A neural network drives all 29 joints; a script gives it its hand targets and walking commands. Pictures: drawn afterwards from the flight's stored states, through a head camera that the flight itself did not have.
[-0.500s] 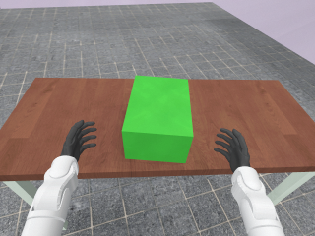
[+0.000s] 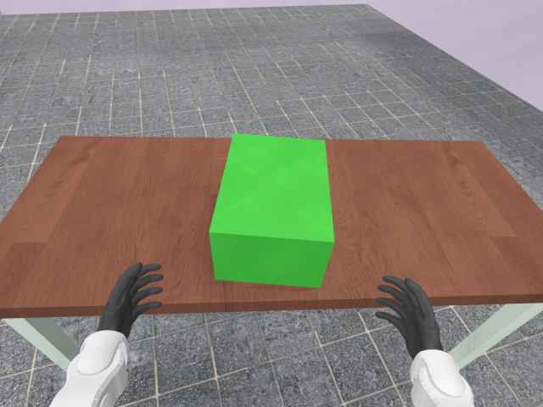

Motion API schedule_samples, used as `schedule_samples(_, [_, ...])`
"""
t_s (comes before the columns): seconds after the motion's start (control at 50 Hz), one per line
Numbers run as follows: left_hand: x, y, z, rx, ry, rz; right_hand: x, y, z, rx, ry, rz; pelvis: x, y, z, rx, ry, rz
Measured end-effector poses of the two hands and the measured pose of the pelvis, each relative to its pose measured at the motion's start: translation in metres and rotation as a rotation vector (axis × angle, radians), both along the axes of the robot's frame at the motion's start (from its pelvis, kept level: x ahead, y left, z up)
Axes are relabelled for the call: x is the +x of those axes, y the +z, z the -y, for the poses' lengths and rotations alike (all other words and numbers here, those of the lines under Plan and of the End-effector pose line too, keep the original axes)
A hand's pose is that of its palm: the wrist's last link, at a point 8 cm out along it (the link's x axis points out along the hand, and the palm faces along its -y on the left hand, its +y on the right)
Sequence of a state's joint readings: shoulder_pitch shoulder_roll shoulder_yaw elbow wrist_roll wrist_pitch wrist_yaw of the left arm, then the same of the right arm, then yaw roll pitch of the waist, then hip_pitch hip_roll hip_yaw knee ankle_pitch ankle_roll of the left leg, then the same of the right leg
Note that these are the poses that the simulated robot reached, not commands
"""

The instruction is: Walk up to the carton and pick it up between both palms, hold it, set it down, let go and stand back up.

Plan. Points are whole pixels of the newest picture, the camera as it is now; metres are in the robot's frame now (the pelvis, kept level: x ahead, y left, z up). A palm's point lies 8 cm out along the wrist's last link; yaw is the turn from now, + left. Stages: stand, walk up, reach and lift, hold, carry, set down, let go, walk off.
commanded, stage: set down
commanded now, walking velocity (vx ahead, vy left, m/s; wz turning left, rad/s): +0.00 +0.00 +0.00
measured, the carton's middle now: (273, 205) +0.49 +0.03 +0.00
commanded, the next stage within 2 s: let go in 1.00 s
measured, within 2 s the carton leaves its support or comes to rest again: neither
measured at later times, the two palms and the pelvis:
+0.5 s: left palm (113, 361) +0.18 +0.24 -0.03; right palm (414, 374) +0.20 -0.19 -0.03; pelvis +0.03 +0.00 +0.00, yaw +0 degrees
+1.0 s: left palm (119, 390) +0.16 +0.24 -0.08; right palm out of the picture +0.17 -0.21 -0.08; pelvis +0.02 +0.00 +0.00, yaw +0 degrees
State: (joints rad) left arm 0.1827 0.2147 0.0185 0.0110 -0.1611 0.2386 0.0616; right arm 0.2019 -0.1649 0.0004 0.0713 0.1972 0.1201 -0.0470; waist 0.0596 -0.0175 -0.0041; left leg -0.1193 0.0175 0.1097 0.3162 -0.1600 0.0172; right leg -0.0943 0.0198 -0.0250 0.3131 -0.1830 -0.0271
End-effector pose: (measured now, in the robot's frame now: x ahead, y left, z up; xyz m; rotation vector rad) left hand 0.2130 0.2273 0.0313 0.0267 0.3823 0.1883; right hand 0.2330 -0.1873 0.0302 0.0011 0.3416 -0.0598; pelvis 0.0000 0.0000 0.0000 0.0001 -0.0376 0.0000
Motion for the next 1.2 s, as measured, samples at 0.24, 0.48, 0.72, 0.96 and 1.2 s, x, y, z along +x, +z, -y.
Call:
schedule_samples(0.24, [-0.023, -0.033, -0.006, 0.025, -0.006, -0.107, -0.029, -0.031, 0.003, -0.023, -0.004, -0.102, 0.015, 0.000, 0.001, -0.001, -0.003, -0.017])
schedule_samples(0.48, [-0.030, -0.057, -0.011, 0.051, -0.023, -0.200, -0.027, -0.056, 0.006, -0.059, 0.006, -0.169, 0.025, 0.000, 0.000, -0.005, 0.002, -0.019])
schedule_samples(0.72, [-0.048, -0.087, -0.014, 0.063, -0.034, -0.320, -0.045, -0.086, 0.013, -0.103, 0.013, -0.263, 0.026, -0.001, -0.002, -0.009, 0.003, -0.008])
schedule_samples(0.96, [-0.055, -0.110, -0.009, 0.072, -0.043, -0.427, -0.062, -0.110, 0.020, -0.138, 0.036, -0.354, 0.020, -0.003, 0.001, -0.006, 0.006, -0.006])
schedule_samples(1.2, [-0.050, -0.115, -0.003, 0.080, -0.051, -0.445, -0.070, -0.116, 0.032, -0.160, 0.039, -0.382, 0.013, -0.004, 0.005, -0.002, 0.012, 0.008])
